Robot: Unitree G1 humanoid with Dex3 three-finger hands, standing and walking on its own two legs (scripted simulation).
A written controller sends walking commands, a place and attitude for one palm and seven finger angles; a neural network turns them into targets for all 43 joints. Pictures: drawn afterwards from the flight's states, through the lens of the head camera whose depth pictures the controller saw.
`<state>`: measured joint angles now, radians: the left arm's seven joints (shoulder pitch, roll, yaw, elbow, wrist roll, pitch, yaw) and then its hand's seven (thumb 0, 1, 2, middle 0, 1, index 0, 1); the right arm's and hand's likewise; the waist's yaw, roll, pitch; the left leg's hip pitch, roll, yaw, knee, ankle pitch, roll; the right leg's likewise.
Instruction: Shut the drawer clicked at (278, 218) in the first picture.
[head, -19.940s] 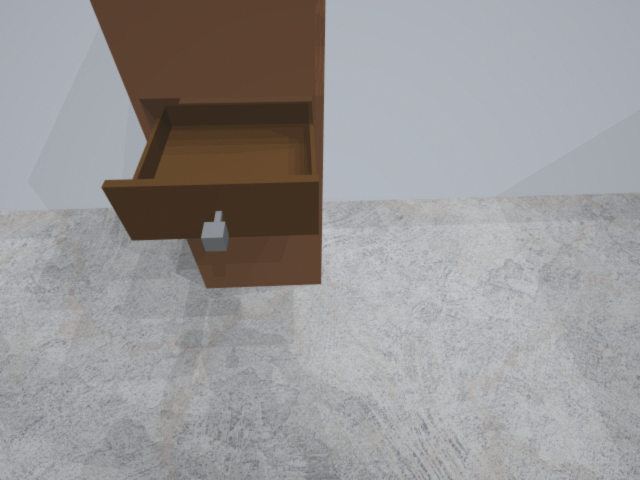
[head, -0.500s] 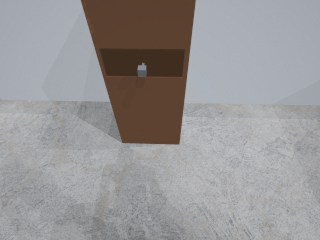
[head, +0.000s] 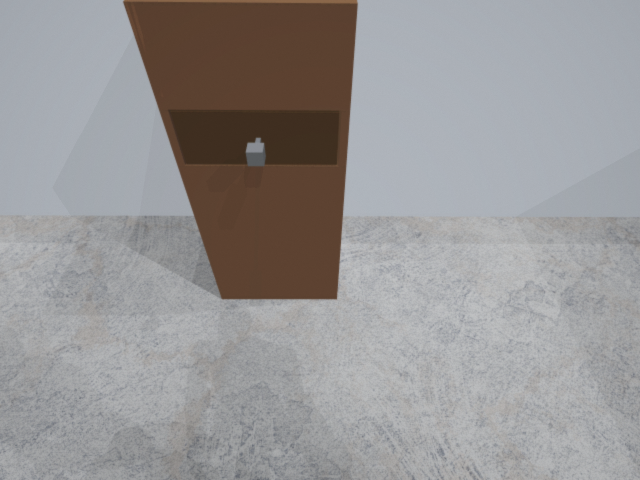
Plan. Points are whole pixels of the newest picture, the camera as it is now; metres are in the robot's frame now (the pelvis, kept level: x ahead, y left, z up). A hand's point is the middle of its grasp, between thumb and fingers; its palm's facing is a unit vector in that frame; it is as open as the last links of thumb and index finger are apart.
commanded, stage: look to check the result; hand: left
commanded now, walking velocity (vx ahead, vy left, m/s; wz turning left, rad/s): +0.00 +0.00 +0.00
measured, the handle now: (256, 149) +0.82 +0.18 -0.07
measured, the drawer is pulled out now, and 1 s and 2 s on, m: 0.00 0.00 0.00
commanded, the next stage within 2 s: stand and wait in 0.48 s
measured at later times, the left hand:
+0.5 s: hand out of the picture -0.02 +0.14 -0.18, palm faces +0.05 -0.98 -0.17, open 7.4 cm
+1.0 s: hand out of the picture -0.01 +0.14 -0.17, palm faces +0.04 -0.98 -0.17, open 7.4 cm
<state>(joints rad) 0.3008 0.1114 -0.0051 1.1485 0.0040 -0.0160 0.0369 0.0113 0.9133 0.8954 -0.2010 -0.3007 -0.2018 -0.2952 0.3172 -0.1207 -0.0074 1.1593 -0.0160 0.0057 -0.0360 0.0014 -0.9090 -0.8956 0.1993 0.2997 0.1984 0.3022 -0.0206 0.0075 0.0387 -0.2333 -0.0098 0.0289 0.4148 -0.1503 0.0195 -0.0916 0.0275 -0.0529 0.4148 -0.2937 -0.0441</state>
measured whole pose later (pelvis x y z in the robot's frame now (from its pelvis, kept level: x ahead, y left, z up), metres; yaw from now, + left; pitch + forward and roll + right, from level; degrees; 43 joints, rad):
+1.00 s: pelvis +0.02 -0.01 +0.00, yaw -1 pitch -2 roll +0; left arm 0.33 0.10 0.00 1.15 0.00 -0.02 0.04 0.01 0.91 0.90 -0.20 -0.30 -0.20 -0.29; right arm 0.30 -0.11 0.00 1.16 -0.01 0.00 -0.05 0.00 -0.91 -0.90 0.20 0.30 0.20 0.30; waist -0.01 0.01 0.06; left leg -0.20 0.00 0.03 0.42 -0.19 0.01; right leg -0.05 0.04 -0.04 0.38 -0.31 -0.05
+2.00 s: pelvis +0.02 -0.01 +0.00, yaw -1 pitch -2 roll +1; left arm 0.33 0.11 0.00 1.16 0.00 -0.02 0.04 0.01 0.91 0.90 -0.20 -0.30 -0.20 -0.29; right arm 0.29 -0.12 0.00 1.17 -0.01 0.00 -0.05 0.00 -0.91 -0.90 0.20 0.30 0.20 0.30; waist -0.01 0.01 0.05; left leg -0.19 0.01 0.03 0.41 -0.18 0.00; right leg -0.04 0.04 -0.04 0.38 -0.31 -0.06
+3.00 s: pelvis +0.27 -0.07 -0.01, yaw +0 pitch +0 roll +1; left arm 0.10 0.14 0.05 1.00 0.01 -0.06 0.01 0.01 0.91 0.90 -0.20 -0.30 -0.20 -0.29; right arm 0.35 -0.14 -0.05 1.14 -0.01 -0.01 -0.02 0.00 -0.91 -0.90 0.20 0.30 0.20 0.30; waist -0.05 0.03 0.14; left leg -0.32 0.07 0.03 1.14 -0.47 0.02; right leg -0.37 -0.03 -0.12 0.61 -0.23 -0.06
